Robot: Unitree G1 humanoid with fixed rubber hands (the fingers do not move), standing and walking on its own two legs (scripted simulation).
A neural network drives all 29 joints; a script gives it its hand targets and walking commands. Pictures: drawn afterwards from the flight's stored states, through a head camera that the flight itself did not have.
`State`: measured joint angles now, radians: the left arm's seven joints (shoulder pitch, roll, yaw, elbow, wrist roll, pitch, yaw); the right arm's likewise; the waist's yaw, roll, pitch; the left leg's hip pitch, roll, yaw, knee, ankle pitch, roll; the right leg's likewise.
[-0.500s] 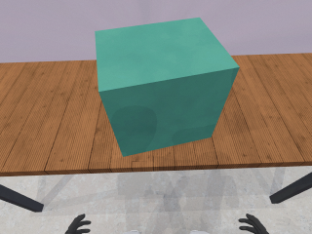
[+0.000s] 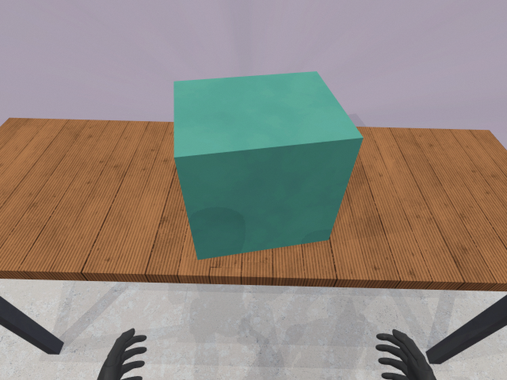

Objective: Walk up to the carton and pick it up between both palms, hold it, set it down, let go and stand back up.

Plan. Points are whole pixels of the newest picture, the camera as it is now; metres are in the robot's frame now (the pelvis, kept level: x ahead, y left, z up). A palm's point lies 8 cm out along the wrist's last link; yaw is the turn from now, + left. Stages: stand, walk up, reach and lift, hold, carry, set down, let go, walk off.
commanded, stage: reach and lift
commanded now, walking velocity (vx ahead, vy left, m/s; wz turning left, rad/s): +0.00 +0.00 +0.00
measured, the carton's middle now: (256, 166) +0.50 +0.04 +0.06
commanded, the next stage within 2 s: none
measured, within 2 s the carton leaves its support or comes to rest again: neither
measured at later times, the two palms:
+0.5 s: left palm (126, 317) +0.22 +0.24 -0.02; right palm (433, 328) +0.22 -0.25 -0.02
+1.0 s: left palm (137, 277) +0.27 +0.22 +0.03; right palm (437, 292) +0.26 -0.25 +0.02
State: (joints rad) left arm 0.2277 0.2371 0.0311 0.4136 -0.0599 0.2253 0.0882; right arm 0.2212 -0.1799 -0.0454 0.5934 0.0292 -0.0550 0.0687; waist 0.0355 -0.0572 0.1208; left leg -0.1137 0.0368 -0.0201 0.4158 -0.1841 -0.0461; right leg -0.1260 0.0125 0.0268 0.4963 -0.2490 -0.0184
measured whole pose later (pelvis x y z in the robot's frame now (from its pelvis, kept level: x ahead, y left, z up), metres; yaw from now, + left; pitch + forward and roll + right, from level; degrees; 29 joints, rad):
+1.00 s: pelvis +0.07 +0.01 +0.01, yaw -1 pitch -2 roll +0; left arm 0.34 0.10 0.04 0.03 -0.08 0.00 0.13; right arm 0.25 -0.45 0.07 0.33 0.43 -0.25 0.16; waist 0.00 0.01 -0.01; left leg -0.06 0.05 0.01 0.31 -0.23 -0.05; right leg -0.05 0.02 0.05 0.32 -0.25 -0.01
